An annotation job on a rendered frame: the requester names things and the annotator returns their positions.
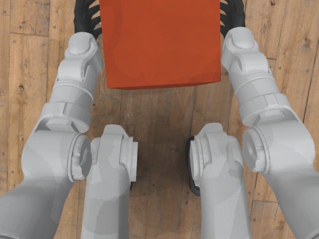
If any carton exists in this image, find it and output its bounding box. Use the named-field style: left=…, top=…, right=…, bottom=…
left=99, top=0, right=221, bottom=90

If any right robot hand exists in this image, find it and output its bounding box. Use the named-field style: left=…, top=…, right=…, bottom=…
left=220, top=0, right=245, bottom=39

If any left robot forearm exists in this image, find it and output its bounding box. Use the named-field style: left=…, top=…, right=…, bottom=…
left=21, top=32, right=104, bottom=171

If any left robot hand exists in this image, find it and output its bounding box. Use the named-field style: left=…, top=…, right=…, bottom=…
left=74, top=0, right=102, bottom=39

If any left robot shin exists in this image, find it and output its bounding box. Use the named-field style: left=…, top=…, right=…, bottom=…
left=90, top=124, right=130, bottom=164

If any right robot forearm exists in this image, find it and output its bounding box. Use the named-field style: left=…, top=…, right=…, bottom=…
left=221, top=27, right=316, bottom=159

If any right robot foot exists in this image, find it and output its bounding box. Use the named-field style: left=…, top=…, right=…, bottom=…
left=185, top=136, right=200, bottom=196

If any left robot upper arm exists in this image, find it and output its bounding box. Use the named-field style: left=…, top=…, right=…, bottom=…
left=0, top=130, right=92, bottom=239

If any right robot upper arm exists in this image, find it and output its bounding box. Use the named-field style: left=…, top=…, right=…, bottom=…
left=242, top=120, right=319, bottom=239

